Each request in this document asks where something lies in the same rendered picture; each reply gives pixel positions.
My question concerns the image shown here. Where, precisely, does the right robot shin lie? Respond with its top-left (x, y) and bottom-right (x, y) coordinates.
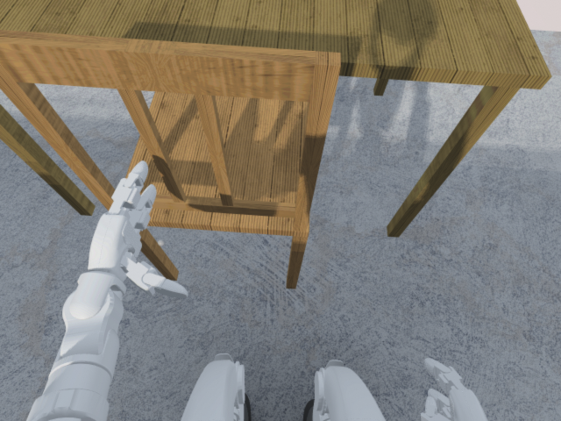
top-left (313, 360), bottom-right (344, 421)

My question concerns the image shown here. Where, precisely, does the right robot hand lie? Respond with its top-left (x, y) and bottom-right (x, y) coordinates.
top-left (421, 358), bottom-right (488, 421)

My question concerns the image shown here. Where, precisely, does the robot left forearm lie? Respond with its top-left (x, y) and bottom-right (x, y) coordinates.
top-left (26, 271), bottom-right (126, 421)

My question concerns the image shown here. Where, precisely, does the table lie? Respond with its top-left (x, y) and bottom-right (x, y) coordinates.
top-left (0, 0), bottom-right (552, 238)

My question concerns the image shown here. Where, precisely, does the chair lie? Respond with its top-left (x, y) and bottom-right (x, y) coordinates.
top-left (0, 30), bottom-right (341, 289)

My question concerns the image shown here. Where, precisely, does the left robot thigh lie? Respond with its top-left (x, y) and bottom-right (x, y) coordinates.
top-left (181, 360), bottom-right (245, 421)

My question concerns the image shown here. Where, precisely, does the left robot hand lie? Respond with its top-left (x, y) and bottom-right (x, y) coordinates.
top-left (88, 161), bottom-right (188, 298)

